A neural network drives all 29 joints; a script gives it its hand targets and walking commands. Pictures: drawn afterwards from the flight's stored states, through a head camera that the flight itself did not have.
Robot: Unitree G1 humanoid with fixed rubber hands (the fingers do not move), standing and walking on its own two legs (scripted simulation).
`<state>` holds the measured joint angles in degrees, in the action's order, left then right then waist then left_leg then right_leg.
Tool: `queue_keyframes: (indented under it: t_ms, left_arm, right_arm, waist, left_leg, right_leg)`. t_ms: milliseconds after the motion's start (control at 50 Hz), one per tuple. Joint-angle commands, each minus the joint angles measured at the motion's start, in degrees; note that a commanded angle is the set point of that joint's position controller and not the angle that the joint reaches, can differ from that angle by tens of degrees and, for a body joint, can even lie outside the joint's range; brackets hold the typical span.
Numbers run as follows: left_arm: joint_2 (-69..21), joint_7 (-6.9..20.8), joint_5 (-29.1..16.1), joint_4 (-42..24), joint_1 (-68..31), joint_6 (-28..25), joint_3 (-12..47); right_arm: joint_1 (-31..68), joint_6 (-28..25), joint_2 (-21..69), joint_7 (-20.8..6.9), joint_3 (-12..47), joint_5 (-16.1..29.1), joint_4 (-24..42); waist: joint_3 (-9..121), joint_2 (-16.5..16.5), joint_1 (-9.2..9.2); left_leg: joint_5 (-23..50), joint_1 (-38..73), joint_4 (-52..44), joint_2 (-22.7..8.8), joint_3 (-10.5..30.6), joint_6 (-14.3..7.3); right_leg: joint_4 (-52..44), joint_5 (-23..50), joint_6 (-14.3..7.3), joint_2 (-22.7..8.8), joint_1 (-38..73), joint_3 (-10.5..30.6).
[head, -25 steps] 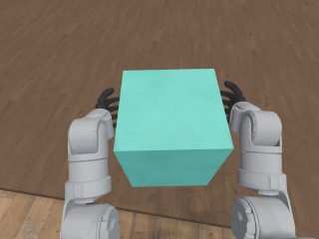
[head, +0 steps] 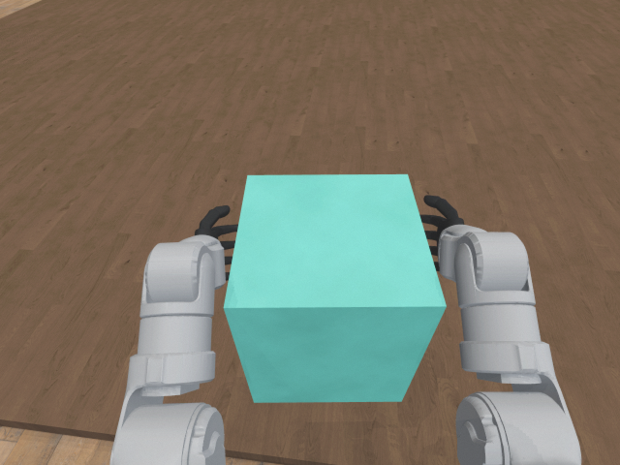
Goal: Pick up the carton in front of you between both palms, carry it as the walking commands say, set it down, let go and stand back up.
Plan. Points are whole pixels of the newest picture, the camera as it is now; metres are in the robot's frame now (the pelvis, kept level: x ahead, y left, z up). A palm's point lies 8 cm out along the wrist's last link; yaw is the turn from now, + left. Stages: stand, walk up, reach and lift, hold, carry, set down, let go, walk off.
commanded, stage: carry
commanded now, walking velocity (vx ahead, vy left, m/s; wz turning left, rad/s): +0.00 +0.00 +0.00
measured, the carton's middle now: (327, 293) +0.34 +0.00 +0.05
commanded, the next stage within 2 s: none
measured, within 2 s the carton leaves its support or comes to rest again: neither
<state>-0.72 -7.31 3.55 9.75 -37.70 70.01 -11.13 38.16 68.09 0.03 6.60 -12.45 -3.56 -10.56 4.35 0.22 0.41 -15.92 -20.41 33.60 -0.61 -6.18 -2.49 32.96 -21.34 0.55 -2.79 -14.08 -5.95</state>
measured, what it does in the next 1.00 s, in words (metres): shifts its weight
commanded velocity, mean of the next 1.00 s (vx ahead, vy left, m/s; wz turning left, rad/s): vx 0.00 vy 0.00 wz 0.00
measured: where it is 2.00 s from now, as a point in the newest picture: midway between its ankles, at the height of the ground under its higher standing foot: outside the picture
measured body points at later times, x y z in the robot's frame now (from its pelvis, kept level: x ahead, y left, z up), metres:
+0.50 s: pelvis -0.04 -0.01 +0.00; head -0.05 -0.01 +0.45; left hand +0.32 +0.14 +0.13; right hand +0.33 -0.16 +0.13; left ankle +0.02 +0.09 -0.73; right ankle -0.05 -0.12 -0.73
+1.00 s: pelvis -0.05 -0.02 +0.00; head -0.06 -0.02 +0.45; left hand +0.31 +0.13 +0.13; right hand +0.32 -0.17 +0.13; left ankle +0.02 +0.09 -0.73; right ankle -0.05 -0.12 -0.73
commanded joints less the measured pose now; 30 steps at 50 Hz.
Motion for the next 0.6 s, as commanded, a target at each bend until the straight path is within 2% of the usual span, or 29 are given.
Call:
queue_keyframes:
  t_ms: [0,220,580]
  left_arm:
    - [-60.0,13.2,-22.6,-5.1,-41.2,-2.1,32.6]
    - [-61.1,13.6,-23.4,-2.7,-43.2,-2.0,30.7]
    - [-61.7,13.3,-23.6,-3.4,-43.8,-1.7,30.6]
  right_arm:
    - [39.3,0.1,63.3,-13.6,34.6,24.3,2.8]
    - [39.8,0.1,63.6,-13.1,31.6,23.3,-0.1]
    - [41.0,0.4,64.3,-12.9,31.7,23.8,0.9]
  waist:
    - [20.4,-0.3,-0.52]
    - [18.7,-0.4,-0.47]
    - [20.2,-0.2,-0.52]
  left_leg:
    - [21.1,9.8,-3.9,-7.9,7.0,-1.2]
    - [15.0,9.2,-6.0,-7.8,6.9,-0.9]
    - [13.9,8.6,-6.5,-8.0,7.0,-0.5]
  right_leg:
    - [-3.7,17.3,-1.4,-5.8,4.9,4.3]
    - [-6.0,12.5,-2.0,-5.9,2.0,5.3]
    - [-5.9,11.7,-2.5,-5.7,1.4,5.6]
